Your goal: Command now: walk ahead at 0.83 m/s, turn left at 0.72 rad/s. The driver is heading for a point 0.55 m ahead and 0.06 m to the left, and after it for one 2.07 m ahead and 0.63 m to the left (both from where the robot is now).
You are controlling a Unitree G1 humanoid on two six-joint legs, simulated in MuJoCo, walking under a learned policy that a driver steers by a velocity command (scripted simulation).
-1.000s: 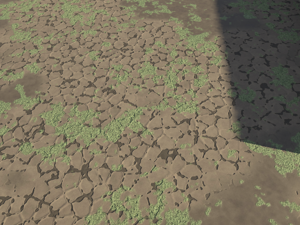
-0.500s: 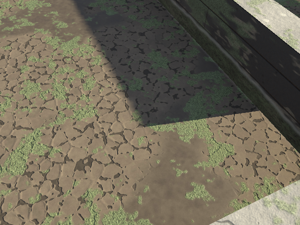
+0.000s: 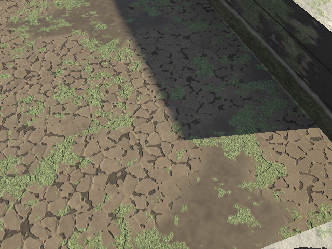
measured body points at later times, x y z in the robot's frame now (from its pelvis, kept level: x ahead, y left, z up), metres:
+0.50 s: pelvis +0.08 +0.06 -0.01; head +0.11 +0.06 +0.43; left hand +0.20 +0.32 -0.10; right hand +0.37 -0.05 -0.07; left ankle +0.09 +0.12 -0.72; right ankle +0.16 -0.03 -0.72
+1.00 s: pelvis +0.06 +0.03 -0.01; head +0.07 -0.01 +0.43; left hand +0.33 +0.23 -0.04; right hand +0.26 -0.22 -0.09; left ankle +0.08 +0.12 -0.72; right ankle +0.15 -0.03 -0.72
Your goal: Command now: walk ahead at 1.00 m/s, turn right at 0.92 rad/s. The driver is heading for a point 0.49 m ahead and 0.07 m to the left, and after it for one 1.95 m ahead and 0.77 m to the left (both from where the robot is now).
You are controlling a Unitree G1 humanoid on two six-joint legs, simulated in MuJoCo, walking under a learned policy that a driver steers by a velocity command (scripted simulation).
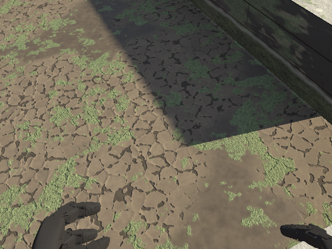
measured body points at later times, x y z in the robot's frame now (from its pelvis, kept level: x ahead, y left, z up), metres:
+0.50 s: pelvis +0.03 -0.09 +0.02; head +0.02 -0.09 +0.47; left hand +0.23 +0.09 -0.08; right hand +0.14 -0.36 -0.07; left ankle +0.09 +0.02 -0.68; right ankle +0.08 -0.16 -0.71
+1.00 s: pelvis +0.06 -0.09 +0.03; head +0.07 -0.10 +0.48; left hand +0.27 +0.08 -0.08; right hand +0.14 -0.36 -0.07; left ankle +0.09 +0.01 -0.71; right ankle +0.08 -0.16 -0.71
